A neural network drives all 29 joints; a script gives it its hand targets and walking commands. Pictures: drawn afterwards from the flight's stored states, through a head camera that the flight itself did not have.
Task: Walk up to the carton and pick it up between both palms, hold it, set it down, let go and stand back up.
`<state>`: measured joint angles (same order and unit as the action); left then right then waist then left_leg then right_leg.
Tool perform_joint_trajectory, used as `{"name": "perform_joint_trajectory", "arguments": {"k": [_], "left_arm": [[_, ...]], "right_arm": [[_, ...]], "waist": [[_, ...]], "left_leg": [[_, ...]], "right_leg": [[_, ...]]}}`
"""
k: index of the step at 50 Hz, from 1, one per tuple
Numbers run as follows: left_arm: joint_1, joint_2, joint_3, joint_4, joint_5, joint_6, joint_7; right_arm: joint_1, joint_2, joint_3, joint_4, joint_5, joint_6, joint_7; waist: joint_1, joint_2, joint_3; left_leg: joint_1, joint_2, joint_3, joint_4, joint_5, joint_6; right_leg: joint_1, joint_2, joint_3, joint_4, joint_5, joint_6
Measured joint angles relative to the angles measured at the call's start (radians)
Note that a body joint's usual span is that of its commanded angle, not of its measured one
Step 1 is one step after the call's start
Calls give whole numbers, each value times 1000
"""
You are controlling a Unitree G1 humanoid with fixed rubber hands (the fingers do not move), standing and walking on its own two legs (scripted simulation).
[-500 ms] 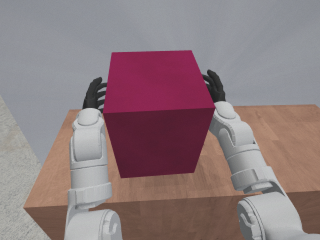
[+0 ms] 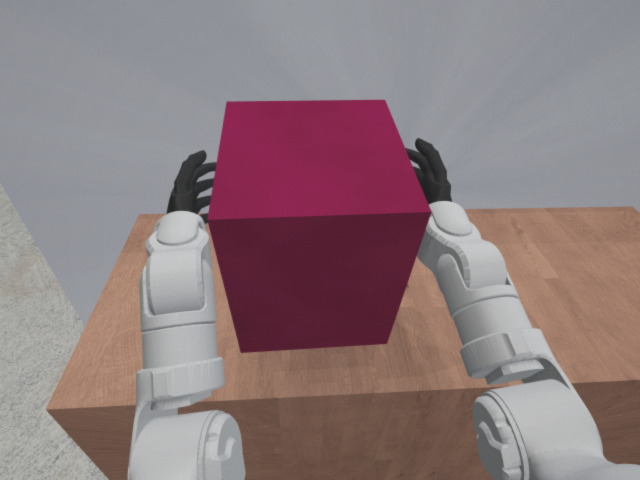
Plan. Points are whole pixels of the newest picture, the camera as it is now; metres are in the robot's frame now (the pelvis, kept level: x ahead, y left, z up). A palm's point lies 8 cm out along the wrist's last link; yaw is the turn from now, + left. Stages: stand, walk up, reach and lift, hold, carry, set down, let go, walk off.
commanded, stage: hold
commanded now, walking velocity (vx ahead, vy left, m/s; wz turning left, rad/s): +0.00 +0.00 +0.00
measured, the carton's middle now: (311, 229) +0.38 +0.01 +0.16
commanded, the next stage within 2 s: none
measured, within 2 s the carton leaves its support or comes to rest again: neither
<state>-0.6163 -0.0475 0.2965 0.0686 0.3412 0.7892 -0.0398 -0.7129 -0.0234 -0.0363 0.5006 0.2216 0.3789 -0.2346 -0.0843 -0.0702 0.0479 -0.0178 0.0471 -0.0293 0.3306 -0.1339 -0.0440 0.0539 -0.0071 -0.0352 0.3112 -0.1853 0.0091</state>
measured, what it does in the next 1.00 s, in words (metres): stands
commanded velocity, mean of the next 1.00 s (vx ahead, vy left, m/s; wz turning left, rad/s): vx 0.00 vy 0.00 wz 0.00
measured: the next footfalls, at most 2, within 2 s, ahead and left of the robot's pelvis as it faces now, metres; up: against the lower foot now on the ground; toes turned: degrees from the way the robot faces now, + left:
none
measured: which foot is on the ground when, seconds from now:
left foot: down 0.00-1.00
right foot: down 0.00-1.00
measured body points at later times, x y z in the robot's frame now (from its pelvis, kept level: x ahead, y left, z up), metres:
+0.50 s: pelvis +0.00 +0.00 +0.00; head -0.06 +0.03 +0.44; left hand +0.37 +0.16 +0.21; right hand +0.37 -0.14 +0.21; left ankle +0.04 +0.15 -0.75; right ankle +0.01 -0.12 -0.75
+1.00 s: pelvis +0.00 +0.00 +0.00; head -0.06 +0.03 +0.45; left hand +0.37 +0.16 +0.20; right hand +0.37 -0.14 +0.21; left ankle +0.04 +0.15 -0.75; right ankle +0.01 -0.12 -0.75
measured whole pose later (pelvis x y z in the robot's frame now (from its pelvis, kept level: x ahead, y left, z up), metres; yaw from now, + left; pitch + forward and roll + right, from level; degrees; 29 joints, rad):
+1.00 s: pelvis +0.00 +0.00 +0.00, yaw +0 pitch -10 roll +0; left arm -0.62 -0.04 0.30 0.08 0.34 0.78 -0.03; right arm -0.71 -0.02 -0.04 0.50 0.21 0.38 -0.24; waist -0.09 -0.07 0.04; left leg -0.02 0.04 -0.03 0.33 -0.13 -0.04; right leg 0.05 -0.01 -0.03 0.31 -0.18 0.01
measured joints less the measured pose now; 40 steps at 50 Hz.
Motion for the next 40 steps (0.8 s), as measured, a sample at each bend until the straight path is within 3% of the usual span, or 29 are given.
{"name": "perform_joint_trajectory", "arguments": {"k": [4,10,18,32,40], "left_arm": [[15,3,-17,-30,-13,-8,12],[-13,4,5,28,7,3,1],[45,-2,-11,-44,-21,-9,3],[0,-3,8,1,11,10,0],[7,6,-14,-12,-9,-4,13]], "right_arm": [[11,-9,16,-33,11,-7,-6],[-18,8,-17,30,-20,6,7],[40,-4,31,-66,12,11,-19],[-10,7,-6,16,-8,6,4],[8,4,-2,-16,-13,-8,4]], "waist": [[-2,9,-7],[-5,8,-7],[-9,7,-13],[-3,-4,-2],[-1,-1,-7]], "left_leg": [[-10,1,-4,5,-2,1],[4,-7,-4,-11,4,5],[2,-1,-2,3,-6,2],[9,-5,1,-4,1,4],[-10,-3,-4,1,3,3]], "right_leg": [[-3,2,-4,-8,4,1],[1,-6,-4,1,-4,2],[9,0,-3,-12,1,3],[6,-5,1,4,-2,3],[-8,-2,-4,-1,3,2]]}}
